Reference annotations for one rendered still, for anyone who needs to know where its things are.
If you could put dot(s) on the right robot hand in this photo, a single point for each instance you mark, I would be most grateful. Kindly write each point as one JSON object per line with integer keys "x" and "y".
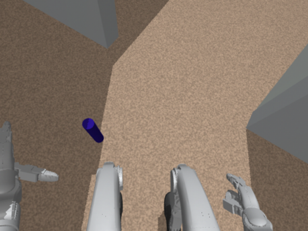
{"x": 237, "y": 202}

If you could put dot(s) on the right robot arm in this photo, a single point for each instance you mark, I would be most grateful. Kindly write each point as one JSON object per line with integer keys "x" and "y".
{"x": 255, "y": 220}

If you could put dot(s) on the left robot arm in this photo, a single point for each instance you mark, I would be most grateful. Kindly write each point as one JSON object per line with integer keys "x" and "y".
{"x": 10, "y": 197}

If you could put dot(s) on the can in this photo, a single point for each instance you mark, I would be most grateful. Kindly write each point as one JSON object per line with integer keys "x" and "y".
{"x": 92, "y": 129}

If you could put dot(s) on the right robot foot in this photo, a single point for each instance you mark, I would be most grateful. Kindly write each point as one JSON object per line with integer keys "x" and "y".
{"x": 167, "y": 210}

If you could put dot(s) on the left robot hand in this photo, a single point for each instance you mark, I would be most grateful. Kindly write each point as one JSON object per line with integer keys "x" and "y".
{"x": 7, "y": 160}

